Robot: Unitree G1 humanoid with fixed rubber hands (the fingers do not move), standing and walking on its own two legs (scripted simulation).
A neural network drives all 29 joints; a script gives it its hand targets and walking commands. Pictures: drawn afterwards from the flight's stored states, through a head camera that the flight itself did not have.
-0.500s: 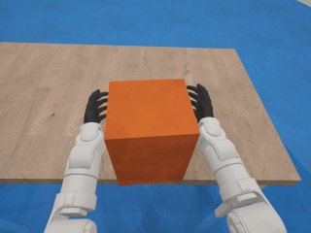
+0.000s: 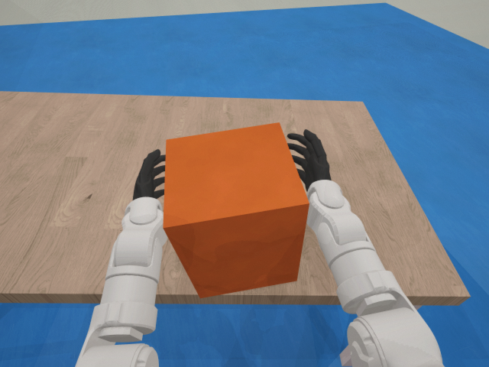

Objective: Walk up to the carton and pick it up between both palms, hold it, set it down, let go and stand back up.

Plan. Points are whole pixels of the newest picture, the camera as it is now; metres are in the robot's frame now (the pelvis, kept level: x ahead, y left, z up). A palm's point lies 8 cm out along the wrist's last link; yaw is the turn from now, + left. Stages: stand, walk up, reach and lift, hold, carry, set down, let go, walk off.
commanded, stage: reach and lift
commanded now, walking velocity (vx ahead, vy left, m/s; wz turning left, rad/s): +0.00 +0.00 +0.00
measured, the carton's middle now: (237, 216) +0.36 +0.04 +0.05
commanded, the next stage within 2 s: none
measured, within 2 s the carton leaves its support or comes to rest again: neither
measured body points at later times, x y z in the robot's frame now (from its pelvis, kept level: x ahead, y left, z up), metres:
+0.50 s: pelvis +0.00 +0.00 +0.00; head -0.02 +0.01 +0.45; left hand +0.37 +0.19 +0.14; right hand +0.41 -0.09 +0.16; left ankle +0.04 +0.14 -0.74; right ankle +0.00 -0.10 -0.74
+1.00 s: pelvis +0.00 +0.01 +0.00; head -0.05 +0.02 +0.45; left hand +0.37 +0.19 +0.18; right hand +0.41 -0.09 +0.21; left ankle +0.04 +0.14 -0.74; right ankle +0.00 -0.10 -0.74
